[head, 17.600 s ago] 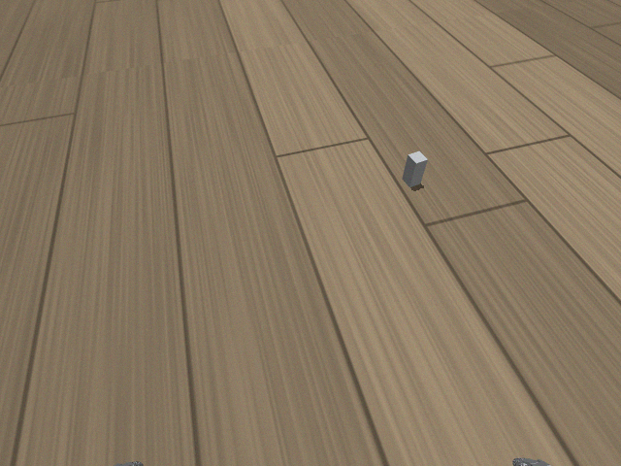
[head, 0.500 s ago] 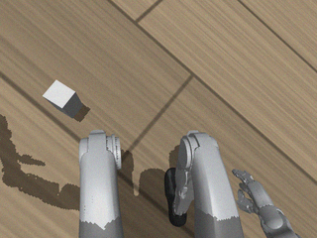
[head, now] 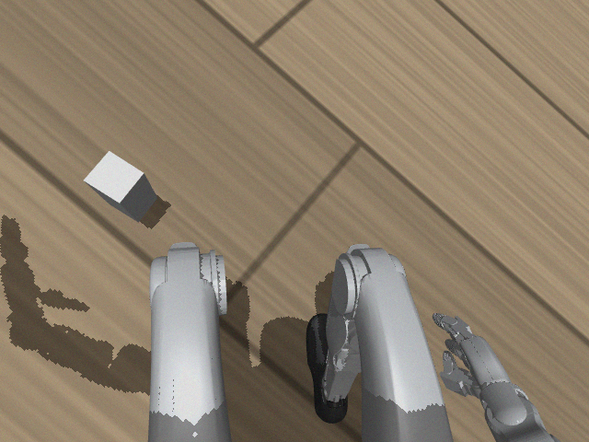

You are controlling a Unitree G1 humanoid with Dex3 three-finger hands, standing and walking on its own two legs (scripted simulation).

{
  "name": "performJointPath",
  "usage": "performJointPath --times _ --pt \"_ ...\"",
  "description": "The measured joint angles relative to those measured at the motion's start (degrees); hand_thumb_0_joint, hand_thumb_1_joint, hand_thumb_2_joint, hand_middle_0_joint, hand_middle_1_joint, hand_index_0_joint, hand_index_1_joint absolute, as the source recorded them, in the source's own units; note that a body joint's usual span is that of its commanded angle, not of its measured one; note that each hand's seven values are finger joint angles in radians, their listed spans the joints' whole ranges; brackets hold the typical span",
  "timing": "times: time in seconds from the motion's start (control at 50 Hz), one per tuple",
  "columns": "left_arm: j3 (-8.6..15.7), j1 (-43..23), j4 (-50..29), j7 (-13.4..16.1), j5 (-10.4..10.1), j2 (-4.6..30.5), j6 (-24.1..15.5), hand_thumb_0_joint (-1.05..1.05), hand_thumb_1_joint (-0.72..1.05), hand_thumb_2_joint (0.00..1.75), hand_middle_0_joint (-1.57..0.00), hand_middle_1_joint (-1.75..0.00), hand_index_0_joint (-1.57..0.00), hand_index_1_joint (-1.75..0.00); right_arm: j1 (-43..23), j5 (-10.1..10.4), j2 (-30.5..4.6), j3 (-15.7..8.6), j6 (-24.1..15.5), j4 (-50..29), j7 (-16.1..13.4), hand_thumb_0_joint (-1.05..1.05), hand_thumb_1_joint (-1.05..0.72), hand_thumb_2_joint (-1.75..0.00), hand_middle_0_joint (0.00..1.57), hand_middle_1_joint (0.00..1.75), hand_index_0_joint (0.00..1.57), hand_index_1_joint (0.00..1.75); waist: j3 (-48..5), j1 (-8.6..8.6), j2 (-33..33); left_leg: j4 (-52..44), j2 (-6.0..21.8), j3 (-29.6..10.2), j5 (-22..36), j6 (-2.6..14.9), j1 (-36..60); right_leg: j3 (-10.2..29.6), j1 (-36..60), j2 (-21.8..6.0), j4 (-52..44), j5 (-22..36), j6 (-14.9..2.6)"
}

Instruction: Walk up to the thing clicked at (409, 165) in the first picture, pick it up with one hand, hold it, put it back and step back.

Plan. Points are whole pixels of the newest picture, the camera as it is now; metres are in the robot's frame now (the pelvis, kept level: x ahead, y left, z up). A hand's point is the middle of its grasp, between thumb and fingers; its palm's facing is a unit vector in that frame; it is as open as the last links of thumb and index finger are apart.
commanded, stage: approach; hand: left
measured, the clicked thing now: (125, 190) +0.44 +0.30 -0.28
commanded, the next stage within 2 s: close in in 0.68 s
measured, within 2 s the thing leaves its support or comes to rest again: neither
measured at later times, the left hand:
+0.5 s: hand out of the picture +0.37 +0.44 -0.09, palm faces +0.32 -0.95 +0.06, open 17.8 cm
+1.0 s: hand (80, 196) +0.41 +0.34 -0.22, palm faces +0.30 -0.95 +0.09, open 17.5 cm
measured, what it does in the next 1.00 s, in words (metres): lowers itself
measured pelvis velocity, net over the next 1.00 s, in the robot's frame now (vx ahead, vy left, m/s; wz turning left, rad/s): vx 0.00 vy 0.01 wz -0.13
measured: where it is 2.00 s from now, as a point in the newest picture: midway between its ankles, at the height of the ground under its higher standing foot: (264, 389)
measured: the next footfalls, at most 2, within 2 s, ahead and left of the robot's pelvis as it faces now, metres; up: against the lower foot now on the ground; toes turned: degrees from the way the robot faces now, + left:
none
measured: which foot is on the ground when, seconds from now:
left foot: down 0.00-1.00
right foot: down 0.00-1.00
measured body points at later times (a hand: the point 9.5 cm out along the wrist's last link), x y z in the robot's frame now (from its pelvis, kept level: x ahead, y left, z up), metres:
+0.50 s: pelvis +0.00 +0.00 -0.03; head +0.23 +0.12 +0.33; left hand +0.35 +0.49 -0.09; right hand +0.18 -0.26 -0.11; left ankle +0.09 +0.13 -0.32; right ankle +0.10 -0.12 -0.32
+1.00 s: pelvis +0.00 +0.01 -0.07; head +0.22 +0.18 +0.28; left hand +0.39 +0.39 -0.22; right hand +0.19 -0.24 -0.11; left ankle +0.09 +0.13 -0.32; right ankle +0.10 -0.12 -0.32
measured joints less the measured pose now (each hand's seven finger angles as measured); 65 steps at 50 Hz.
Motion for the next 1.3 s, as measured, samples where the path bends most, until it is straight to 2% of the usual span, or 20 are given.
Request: performJointPath --times 0.16,0.3,0.44,0.54,0.68,0.74,0.82,0.9,0.96,1.02,1.12,1.2,1.3 --pt "-0.79 -0.6 0.05 -0.18 0.64 -0.22 0.69 -0.01 -0.59 0.0 -0.03 -0.01 -0.04 0.0 -0.18 0.17 0.01 0.04 -0.08 -0.54 -0.03 0.01 -0.91 -0.9 0.21 0.3 0.21 0.3 -0.22 -0.74 0.34 0.08 -0.06 -0.01 -0.19 0.26 -0.15 -0.03 0.15 -0.02 -0.18 -0.24 0.11" --pt "-2.2 -1.19 5.36 2.3 0.42 0.33 -1.32 -0.01 -0.6 0.02 -0.02 -0.02 -0.03 -0.01 -0.43 -0.58 -0.35 1.04 -0.01 -1.38 0.4 0.01 -0.9 -0.89 0.21 0.3 0.21 0.3 0.72 -1.45 -0.06 1.02 0.23 -0.19 -0.38 0.28 -0.74 -0.09 -0.62 0.34 0.61 -0.11 0.22" --pt "-5.37 -2.63 10.38 4.55 1.33 -1.86 -8.16 -0.01 -0.59 0.02 -0.01 -0.02 -0.03 -0.01 -2.58 -2.93 -0.36 3.21 0.01 -2.05 1.69 0.01 -0.9 -0.89 0.21 0.3 0.21 0.3 4.4 -2.91 -2.41 4.64 0.41 -1.57 -0.6 -0.13 -2.33 -0.95 -2.26 0.98 3.64 0.26 0.4" --pt "-4.96 -3.33 12.95 6.56 2.49 -3.58 -13.81 -0.01 -0.58 0.03 -0.01 -0.03 -0.03 -0.01 -5.25 -5.29 -0.02 6.22 1.35 -3.02 2.57 0.01 -0.9 -0.89 0.21 0.3 0.21 0.3 7.69 -4.74 -5.22 8.2 0.48 -3.5 -1.35 -0.7 -2.8 -2.29 -2.62 1.63 6.22 0.28 0.41" --pt "-5.16 -1.61 14.32 9.72 3.53 -3.56 -20.94 -0.01 -0.55 0.05 -0.01 -0.05 -0.03 -0.03 -9.0 -8.75 0.47 10.34 3.9 -4.09 3.22 0.01 -0.9 -0.89 0.21 0.3 0.21 0.3 11.56 -6.45 -8.49 12.32 0.41 -6.41 -2.54 -1.24 -2.47 -4.29 -1.83 2.5 8.57 0.22 0.69" --pt "-6.62 -1.01 15.1 11.04 2.84 -3.84 -23.49 -0.01 -0.52 0.06 -0.01 -0.05 -0.03 -0.03 -10.13 -9.89 0.37 11.83 4.67 -4.2 3.32 0.01 -0.9 -0.89 0.21 0.3 0.21 0.3 12.52 -6.44 -9.18 13.52 0.41 -7.32 -2.84 -1.21 -2.29 -4.89 -1.44 2.83 9.08 0.33 0.94" --pt "-10.08 -0.72 16.75 12.97 1.79 -4.89 -26.39 -0.01 -0.5 0.07 0.0 -0.06 -0.02 -0.03 -11.45 -11.03 0.29 13.61 5.38 -4.38 3.42 0.01 -0.9 -0.89 0.21 0.3 0.21 0.3 13.23 -6.36 -9.65 14.76 0.46 -8.2 -3.05 -0.97 -2.07 -5.46 -0.93 3.26 9.52 0.56 1.32" --pt "-13.32 -0.9 17.96 15.54 1.36 -6.72 -28.99 -0.01 -0.51 0.08 0.0 -0.07 -0.02 -0.03 -12.75 -11.92 0.48 15.37 6.12 -4.86 3.54 0.01 -0.9 -0.89 0.21 0.3 0.21 0.3 13.66 -6.71 -9.97 15.78 0.45 -8.92 -3.14 -0.64 -1.81 -5.92 -0.28 3.6 9.81 0.74 1.69" --pt "-14.64 -1.35 18.6 18.58 1.72 -8.2 -30.79 -0.01 -0.53 0.08 0.0 -0.07 -0.03 -0.03 -13.46 -12.63 0.77 16.51 6.82 -5.68 3.81 0.01 -0.9 -0.89 0.21 0.3 0.21 0.3 13.87 -7.12 -10.34 16.5 0.48 -9.53 -3.22 -0.46 -1.61 -6.33 0.13 3.9 9.96 0.94 1.87" --pt "-15.09 -1.83 18.63 22.63 2.91 -9.37 -32.29 -0.01 -0.55 0.08 0.0 -0.08 -0.03 -0.03 -13.83 -13.44 1.1 17.24 7.57 -6.72 4.35 0.01 -0.9 -0.89 0.21 0.3 0.21 0.3 14.3 -7.48 -10.81 17.12 0.45 -10.14 -3.25 -0.35 -1.43 -6.75 0.53 4.14 10.06 1.14 1.93" --pt "-15.59 -1.67 17.08 28.45 6.14 -9.84 -34.38 -0.01 -0.58 0.09 0.0 -0.08 -0.04 -0.04 -14.02 -14.95 1.5 17.91 9.24 -7.93 5.52 0.0 -0.9 -0.89 0.21 0.3 0.21 0.3 15.76 -7.81 -11.44 17.81 0.22 -10.96 -2.87 -0.3 -1.18 -7.35 1.14 4.32 10.15 1.68 1.86" --pt "-17.47 -1.62 15.92 31.14 7.49 -9.63 -35.44 -0.01 -0.6 0.08 0.0 -0.08 -0.04 -0.04 -13.72 -15.63 1.38 18.23 10.34 -7.93 6.44 0.0 -0.91 -0.89 0.21 0.3 0.21 0.3 16.95 -7.69 -11.4 18.06 0.1 -11.15 -2.19 -0.07 -1.33 -7.5 1.23 4.39 10.17 2.28 1.97" --pt "-18.77 -1.28 16.03 33.36 6.91 -10.12 -35.72 -0.01 -0.6 0.07 -0.01 -0.08 -0.05 -0.04 -12.94 -15.77 0.95 18.7 11.2 -8.3 7.51 0.0 -0.92 -0.9 0.21 0.3 0.21 0.3 17.62 -8.03 -10.87 18.29 0.19 -11.31 -1.71 0.13 -1.46 -7.56 1.14 4.61 10.17 2.9 2.35"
